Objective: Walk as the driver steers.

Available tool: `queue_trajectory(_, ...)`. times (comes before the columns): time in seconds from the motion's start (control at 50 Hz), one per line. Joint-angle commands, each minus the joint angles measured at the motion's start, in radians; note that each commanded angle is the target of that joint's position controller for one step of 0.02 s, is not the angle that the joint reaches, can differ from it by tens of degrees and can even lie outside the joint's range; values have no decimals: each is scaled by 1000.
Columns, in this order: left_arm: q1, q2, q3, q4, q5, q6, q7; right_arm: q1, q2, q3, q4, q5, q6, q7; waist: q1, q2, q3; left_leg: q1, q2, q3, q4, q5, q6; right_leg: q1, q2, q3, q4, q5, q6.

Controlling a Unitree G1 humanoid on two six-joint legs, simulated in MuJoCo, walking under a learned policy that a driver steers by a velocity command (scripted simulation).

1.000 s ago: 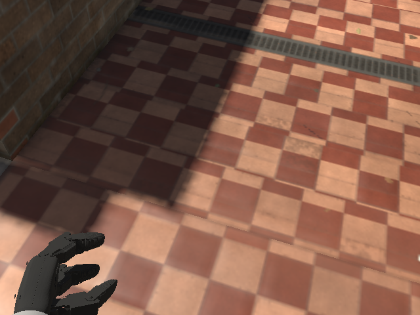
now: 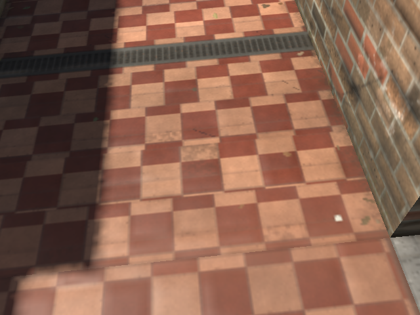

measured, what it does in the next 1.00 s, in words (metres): walks ahead: left foot, then right foot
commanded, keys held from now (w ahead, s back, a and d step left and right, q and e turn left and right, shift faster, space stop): w+shift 0.52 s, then w+q+shift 0.48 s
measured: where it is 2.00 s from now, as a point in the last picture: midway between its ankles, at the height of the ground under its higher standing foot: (159, 99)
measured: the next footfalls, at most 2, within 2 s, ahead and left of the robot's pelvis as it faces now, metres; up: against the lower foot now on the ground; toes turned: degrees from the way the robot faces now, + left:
left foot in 0.14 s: +0.08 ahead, +0.13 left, +0.00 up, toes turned -8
right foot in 0.62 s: +0.45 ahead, -0.21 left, +0.00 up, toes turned -6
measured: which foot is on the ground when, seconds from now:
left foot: up 0.00-0.12, down 0.14-0.62, up 0.64-1.00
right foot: down 0.00-0.14, up 0.16-0.60, down 0.62-1.00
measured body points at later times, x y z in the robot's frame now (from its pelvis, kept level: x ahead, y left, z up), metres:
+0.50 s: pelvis +0.19 +0.00 +0.00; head +0.22 +0.03 +0.45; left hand +0.46 +0.19 -0.08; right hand +0.08 -0.24 -0.11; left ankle +0.04 +0.13 -0.74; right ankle +0.34 -0.21 -0.67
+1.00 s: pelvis +0.59 -0.07 -0.03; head +0.61 -0.04 +0.42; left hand +0.53 +0.21 -0.16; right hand +0.85 -0.28 -0.08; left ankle +0.80 +0.08 -0.67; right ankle +0.42 -0.21 -0.74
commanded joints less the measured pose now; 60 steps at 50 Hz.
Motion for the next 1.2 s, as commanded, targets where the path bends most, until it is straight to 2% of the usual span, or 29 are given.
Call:
queue_trajectory(0.02, 14, 152, 36, -60, -4, -22, -11, -3, -75, -12, -64, 16, -25, 24, 35, -204, -158, 85, 3, 45, -89, -21, 18, 83, -234, 292, -194, -367, -165)
queue_trajectory(0.12, -15, 86, -7, -43, 8, -51, -23, 154, -70, -20, -15, 19, -95, 42, -68, -174, -34, 390, 39, 92, -371, 4, 114, -108, -197, 292, -143, -510, -128)
queue_trajectory(0.14, -50, 33, -22, -61, 6, -55, -13, 257, -98, -27, 11, 3, -109, 38, -105, -61, -28, 508, 150, -73, -461, -131, 143, -226, -120, 193, 89, -455, -70)
queue_trajectory(0.16, -57, -24, -39, -95, -7, -72, -11, 318, -175, -35, 17, -22, -119, 41, -88, 153, -14, 604, 331, -446, -604, -450, 228, -438, 7, 11, 416, -343, -6)
queue_trajectory(0.18, -89, 31, -29, -131, -31, -97, -11, 306, -203, -46, 14, -32, -128, 55, -74, 206, 81, 537, 443, -711, -691, -669, 333, -626, -29, 42, 557, -314, -16)
queue_trajectory(0.22, -73, 74, -17, -94, -22, -121, -21, 278, -128, -24, 1, 2, -125, 45, -57, 101, 106, 557, 389, -535, -652, -509, 297, -677, -91, 25, 637, -128, -14)
queue_trajectory(0.26, -71, 59, -16, -79, 4, -131, -32, 283, -110, -6, 1, 4, -112, 35, -48, 102, 63, 543, 314, -372, -663, -379, 254, -620, -143, -44, 602, -14, 7)
queue_trajectory(0.38, -150, 8, -30, -84, 10, -135, -46, 379, -82, 27, 61, 5, -101, 21, -94, 128, 80, 515, 243, -139, -725, -63, 251, -560, -172, -147, 456, 202, 63)
queue_trajectory(0.52, -327, -29, -41, -128, -29, -161, -114, 476, -98, 51, 143, 22, -72, 22, -142, 134, 159, 593, 289, -14, -747, 190, 255, -412, -134, -235, 123, 220, 33)
queue_trajectory(0.58, -272, 28, -19, -137, -16, -170, -117, 455, -144, 41, 167, 22, -58, 13, -51, 186, 110, 608, 312, -14, -619, 705, 240, -174, -71, -245, 51, 98, -9)
queue_trajectory(0.6, -125, 76, -1, -119, -23, -165, -101, 420, -190, 31, 168, 6, -56, 9, 51, 227, 20, 587, 302, 2, -468, 967, 236, 19, -40, -254, 50, 26, -34)
queue_trajectory(0.62, 136, 122, 25, -54, -31, -152, -76, 377, -194, 32, 158, -7, -58, 8, 192, 200, -121, 410, 263, 30, -196, 984, 206, 374, -66, -227, 65, 21, -60)
queue_trajectory(0.64, 340, 193, 43, -13, -3, -134, -48, 387, -110, 53, 108, -19, -76, 14, 248, 39, -327, 53, 182, 24, 181, 610, 173, 815, -288, 31, 110, -259, -99)
queue_trajectory(0.66, 401, 241, 43, 15, 42, -142, -59, 458, 36, 89, 69, 27, -110, 21, 167, -320, -560, -148, 35, -67, 486, -193, 150, 956, -514, 564, -95, -744, -195)
queue_trajectory(0.68, 378, 137, 19, 23, 42, -147, -53, 330, -78, 61, 53, 90, -124, 22, 196, -310, -411, -264, 68, -83, 586, -168, 154, 859, -499, 627, -263, -743, -150)
queue_trajectory(0.7, 343, 111, 10, 59, 31, -145, -43, 229, -99, 48, 24, 100, -123, 20, 188, -238, -215, -344, 107, -30, 611, -111, 141, 730, -484, 452, -262, -559, -120)
queue_trajectory(0.74, 234, 62, 0, 90, 39, -147, -39, 210, -70, 44, 33, 49, -104, 20, 93, -104, -71, -241, 193, -12, 528, 14, 135, 437, -409, 179, -265, -230, -100)
queue_trajectory(0.84, 58, -25, -20, 147, 28, -180, -45, 212, 15, 45, -14, 45, 2, 41, -40, -104, 95, -204, 242, -6, 486, 79, 110, 157, -359, -193, -370, 80, -80)
queue_trajectory(0.92, 82, 61, -6, 158, 48, -181, -29, 83, -16, 41, -89, 27, -5, 59, -34, -2, 192, -238, 204, 63, 306, 317, 112, 138, -327, -361, -437, 150, -54)
queue_trajectory(0.96, 103, 94, -4, 173, 27, -171, -19, 14, -15, 41, -113, 27, -24, 92, -18, 30, 201, -195, 173, 124, 102, 424, 149, 213, -314, -438, -425, 263, -33)
queue_trajectory(1.0, 102, 187, 19, 160, 16, -155, -12, -19, -43, 26, -129, 33, -35, 110, -19, 8, 146, -60, 87, 234, -16, 451, 181, 302, -304, -474, -335, 708, -10)
queue_trajectory(1.06, 86, 292, 58, 144, -10, -108, -2, 244, -127, -10, -98, 48, 1, 97, -173, -109, -30, 184, 2, 278, -31, 210, 235, 479, -382, -459, 65, 1278, -26)
queue_trajectory(1.08, 73, 254, 52, 121, -11, -109, -8, 473, -235, -62, -40, 47, 17, 87, -264, -113, -138, 537, -47, 248, -37, 169, 270, 329, -365, -432, 353, 1255, -36)
queue_trajectory(1.1, 39, 132, 22, 133, -5, -134, -20, 551, -281, -94, -6, 71, 27, 63, -288, -22, -131, 772, -28, 117, -56, 137, 306, 45, -237, -399, 740, 588, 11)
queue_trajectory(1.12, 150, -61, -36, 60, 9, -181, -28, 438, -343, -89, -31, 48, 17, 60, -74, 360, -133, 890, 123, -391, -287, -23, 485, -322, -3, -250, 1155, -360, 60)
queue_trajectory(1.14, 127, 15, -39, 10, -13, -228, -37, 407, -265, -61, -88, 18, -17, 63, -73, 249, -278, 918, 255, -812, -548, -425, 534, -448, -21, -3, 1167, -300, 17)
queue_trajectory(1.16, -14, 89, -27, -18, -39, -249, -48, 395, -192, -49, -101, 9, -43, 62, -102, 124, -168, 808, 269, -837, -638, -472, 472, -470, -54, -5, 1074, -212, -17)
queue_trajectory(1.18, -62, 76, -21, -21, -30, -251, -39, 348, -161, -38, -100, 0, -69, 75, -52, -59, -70, 650, 248, -787, -640, -407, 422, -430, -100, 2, 963, -135, -36)
queue_trajectory(1.2, -47, 64, -21, -12, -8, -243, -32, 288, -147, -35, -112, 1, -86, 82, 2, -98, -49, 520, 221, -727, -605, -316, 412, -363, -128, 20, 884, -94, -30)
